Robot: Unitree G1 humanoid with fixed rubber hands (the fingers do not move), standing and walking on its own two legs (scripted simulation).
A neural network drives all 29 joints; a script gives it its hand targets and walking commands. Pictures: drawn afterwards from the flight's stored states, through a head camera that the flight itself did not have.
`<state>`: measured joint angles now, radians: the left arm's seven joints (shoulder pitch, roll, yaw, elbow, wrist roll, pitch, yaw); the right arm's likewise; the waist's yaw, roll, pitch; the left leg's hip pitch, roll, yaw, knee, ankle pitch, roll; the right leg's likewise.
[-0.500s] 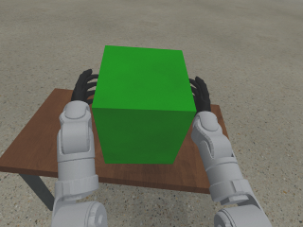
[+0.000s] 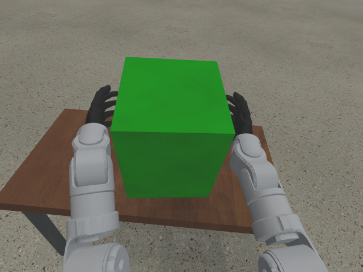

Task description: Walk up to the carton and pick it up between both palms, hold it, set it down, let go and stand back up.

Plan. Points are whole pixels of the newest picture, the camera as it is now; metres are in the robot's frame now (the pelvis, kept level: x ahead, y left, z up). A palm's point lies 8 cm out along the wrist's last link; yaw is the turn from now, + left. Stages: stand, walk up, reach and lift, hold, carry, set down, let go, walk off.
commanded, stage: hold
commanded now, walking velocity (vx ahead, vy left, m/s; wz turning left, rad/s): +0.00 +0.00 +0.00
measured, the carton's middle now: (170, 132) +0.41 +0.01 +0.13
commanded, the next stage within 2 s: none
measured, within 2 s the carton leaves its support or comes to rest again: neither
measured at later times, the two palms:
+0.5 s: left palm (100, 125) +0.37 +0.15 +0.18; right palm (242, 133) +0.36 -0.14 +0.17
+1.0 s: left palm (99, 126) +0.37 +0.15 +0.18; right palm (241, 134) +0.36 -0.14 +0.17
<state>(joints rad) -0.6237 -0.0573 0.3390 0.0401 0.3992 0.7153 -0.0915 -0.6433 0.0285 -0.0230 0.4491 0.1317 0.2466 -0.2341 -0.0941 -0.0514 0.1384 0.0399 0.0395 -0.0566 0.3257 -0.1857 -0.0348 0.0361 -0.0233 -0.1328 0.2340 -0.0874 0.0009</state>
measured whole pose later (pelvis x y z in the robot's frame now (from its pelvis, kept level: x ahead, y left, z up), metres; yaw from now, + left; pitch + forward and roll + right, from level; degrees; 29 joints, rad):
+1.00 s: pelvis +0.00 +0.01 +0.00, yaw -1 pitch -11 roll -1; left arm -0.61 -0.06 0.34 0.07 0.39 0.70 -0.08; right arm -0.63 0.03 -0.03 0.47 0.11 0.23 -0.23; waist -0.09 -0.06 0.13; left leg 0.05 0.03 -0.03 0.33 -0.19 -0.03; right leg 0.04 -0.03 -0.11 0.24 -0.09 0.01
